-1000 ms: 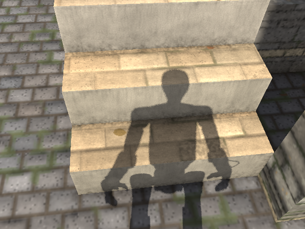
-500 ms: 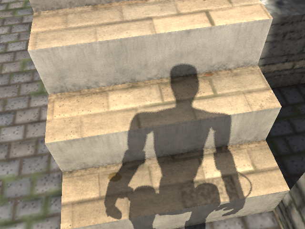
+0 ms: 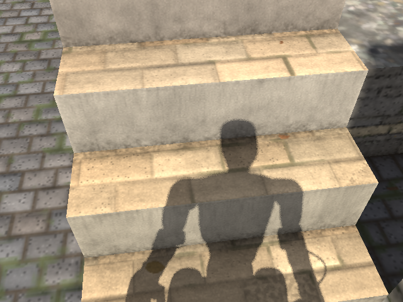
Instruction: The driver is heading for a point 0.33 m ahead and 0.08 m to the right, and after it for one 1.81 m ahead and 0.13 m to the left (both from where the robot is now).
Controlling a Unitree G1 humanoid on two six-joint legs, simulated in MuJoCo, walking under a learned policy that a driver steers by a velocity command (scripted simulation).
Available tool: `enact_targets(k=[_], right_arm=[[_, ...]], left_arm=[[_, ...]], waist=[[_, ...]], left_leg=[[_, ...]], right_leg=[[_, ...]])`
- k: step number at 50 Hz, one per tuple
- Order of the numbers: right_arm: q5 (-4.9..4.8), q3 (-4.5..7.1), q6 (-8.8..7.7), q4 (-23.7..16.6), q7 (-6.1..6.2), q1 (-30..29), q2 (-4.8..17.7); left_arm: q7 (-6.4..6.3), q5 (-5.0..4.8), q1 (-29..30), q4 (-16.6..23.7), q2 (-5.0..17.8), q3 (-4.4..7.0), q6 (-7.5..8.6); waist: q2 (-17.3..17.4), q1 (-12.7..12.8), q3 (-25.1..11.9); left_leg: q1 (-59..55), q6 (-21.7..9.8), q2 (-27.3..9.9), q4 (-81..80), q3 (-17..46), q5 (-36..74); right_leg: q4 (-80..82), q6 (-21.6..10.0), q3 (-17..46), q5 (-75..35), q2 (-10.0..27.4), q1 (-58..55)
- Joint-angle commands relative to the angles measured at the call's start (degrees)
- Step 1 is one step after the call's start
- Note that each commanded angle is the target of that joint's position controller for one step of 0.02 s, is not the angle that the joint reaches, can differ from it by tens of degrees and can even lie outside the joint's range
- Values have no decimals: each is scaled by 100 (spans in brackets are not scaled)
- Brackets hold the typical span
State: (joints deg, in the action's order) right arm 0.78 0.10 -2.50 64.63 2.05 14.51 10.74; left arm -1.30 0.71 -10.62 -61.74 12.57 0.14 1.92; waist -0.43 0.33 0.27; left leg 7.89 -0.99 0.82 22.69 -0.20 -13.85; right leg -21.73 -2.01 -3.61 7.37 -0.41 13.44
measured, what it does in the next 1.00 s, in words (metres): lifts its left foot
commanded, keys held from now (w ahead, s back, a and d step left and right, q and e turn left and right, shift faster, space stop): w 0.48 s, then w+e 0.52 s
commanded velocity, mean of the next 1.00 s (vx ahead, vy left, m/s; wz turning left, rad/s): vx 0.43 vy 0.00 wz -0.19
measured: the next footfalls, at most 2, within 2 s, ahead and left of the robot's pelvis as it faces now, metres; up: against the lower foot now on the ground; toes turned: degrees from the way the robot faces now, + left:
left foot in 1.30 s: +0.21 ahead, +0.04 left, +0.00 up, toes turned -14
right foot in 1.66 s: +0.19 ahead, -0.17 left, +0.00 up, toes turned -7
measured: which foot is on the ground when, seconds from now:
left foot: down 0.00-0.94, up 0.96-1.00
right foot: down 0.00-1.00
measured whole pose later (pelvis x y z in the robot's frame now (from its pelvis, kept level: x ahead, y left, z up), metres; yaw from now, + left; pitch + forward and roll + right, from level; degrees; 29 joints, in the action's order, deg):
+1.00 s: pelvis +0.09 -0.02 -0.01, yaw -13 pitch +0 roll +0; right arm 2.0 1.4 -2.7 54.4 1.1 8.6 15.8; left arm 0.2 1.8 -8.8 -52.5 14.0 3.0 2.6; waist 0.9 -1.0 2.2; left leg 16.6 0.0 -2.5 50.6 -3.3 -27.6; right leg -30.6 -5.9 3.0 18.3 -6.4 12.0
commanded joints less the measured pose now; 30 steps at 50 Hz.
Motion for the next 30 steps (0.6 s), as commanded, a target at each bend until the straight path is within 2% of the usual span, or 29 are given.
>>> enact_targets(k=[1, 3, 6, 7, 9, 11, 12, 13, 14, 16, 17, 18, 19, 20, 21, 22, 23, 25, 27, 29, 30], right_arm=[[-15, 127, -52, -126, -26, 178, 755], [-13, 160, -55, -136, -47, 265, 763], [-35, 210, -108, -199, -63, 283, 777], [-40, 219, -141, -220, -65, 262, 753], [-45, 197, -227, -306, -80, 150, 598], [-50, 161, -298, -382, -69, 102, 479], [-57, 145, -306, -397, -43, 149, 476], [-76, 133, -294, -410, -14, 163, 479], [-94, 122, -264, -404, -3, 126, 432], [-79, 78, -237, -439, 3, -6, 299], [-78, 49, -235, -452, -4, -57, 218], [-75, 29, -247, -409, -7, 33, 166], [-53, 48, -259, -347, -5, 103, 259], [0, 94, -255, -368, -15, 67, 489], [-26, 149, -236, -374, -16, 106, 694], [-42, 192, -201, -385, -11, 50, 779], [-28, 215, -203, -413, -7, 9, 812], [-22, 224, -188, -436, -3, -35, 773], [-16, 217, -181, -486, 23, -168, 779], [-2, 198, -163, -601, 24, -421, 776], [-4, 193, -156, -655, 31, -499, 797]], left_arm=[[44, 7, -65, 143, 472, 48, 55], [73, 25, -101, 154, 393, 38, 96], [101, 56, -102, 234, 294, 24, 198], [103, 56, -144, 244, 282, 23, 245], [81, 26, -262, 233, 379, 62, 341], [37, -43, -476, 185, 558, 131, 389], [16, -33, -706, 136, 666, 174, 389], [3, 4, -985, 63, 720, 207, 380], [-9, 79, -1089, 13, 515, 153, 381], [-14, 110, -893, 61, 538, 147, 363], [-23, 92, -687, 105, 520, 134, 346], [-26, 29, -408, 181, 534, 131, 318], [-22, -49, -198, 272, 541, 132, 307], [-10, -66, -52, 388, 513, 133, 301], [-25, -53, 20, 440, 452, 116, 311], [-51, -62, -102, 401, 265, 62, 327], [-98, -79, -216, 359, 319, 67, 322], [-124, -67, -194, 353, 371, 75, 295], [-104, -74, -83, 393, 306, 64, 263], [-78, -48, 58, 439, 182, 32, 233], [-75, -62, 84, 454, 224, 42, 222]], waist=[[291, 44, 360], [426, 24, 581], [470, 20, 770], [443, 35, 773], [93, 56, 690], [-461, 57, 379], [-645, 98, 112], [-729, 169, -97], [-738, 113, -163], [-629, 8, -76], [-576, -75, -24], [-523, -222, 4], [-420, -275, -54], [-203, -225, -259], [195, -225, -197], [598, -160, -113], [716, -117, -26], [659, -122, -2], [491, -87, -3], [225, -79, -54], [137, -73, -157]], left_leg=[[718, -363, -564, -1027, 841, -1516], [657, -508, -650, -1127, 1006, -1904], [446, -703, -851, -1175, 1197, -1690], [352, -728, -837, -1063, 1142, -1308], [194, -643, -589, -591, 771, -55], [231, -409, -302, 115, 287, 986], [466, -308, -220, 468, 131, 958], [832, -251, -117, 835, 11, 533], [1018, -254, -83, 915, -19, 44], [1083, -312, -85, 848, -57, -832], [839, -341, -107, 427, -73, -750], [342, -365, -104, -149, -137, -201], [-179, -376, -158, -418, -60, 469], [-695, -392, -389, -339, 145, 1287], [-839, -404, -577, -190, 348, 2251], [-1156, -446, -705, -128, 466, 2824], [-1239, -516, -822, -99, 578, 3082], [-1298, -591, -918, -138, 590, 3356], [-1202, -546, -912, -133, 403, 3460], [-1039, -407, -827, -26, 141, 3770], [-991, -323, -782, 26, 25, 3820]], right_leg=[[128, -17, 435, 1129, 255, -244], [-136, -36, 271, 1361, 116, 65], [-376, -101, 174, 1222, 68, 273], [-346, -139, 216, 1138, 99, 242], [-96, -229, 465, 762, 201, -46], [164, -446, 944, -665, 517, -733], [184, -641, 1224, -1584, 776, -1289], [226, -854, 1526, -2339, 1101, -1818], [250, -1014, 1668, -3007, 1385, -2007], [323, -1130, 1640, -3323, 1589, -1986], [339, -1047, 1486, -3250, 1499, -1812], [314, -866, 1219, -3023, 1299, -1494], [225, -665, 1003, -2711, 1081, -1176], [63, -492, 773, -2309, 851, -816], [-72, -359, 461, -1657, 492, -604], [-187, -269, 336, -1214, 349, -217], [-255, -220, 276, -962, 275, -52], [-378, -212, 266, -785, 215, -18], [-407, -245, 340, -912, 184, -140], [-414, -259, 506, -1564, 291, -389], [-436, -268, 587, -1926, 317, -538]])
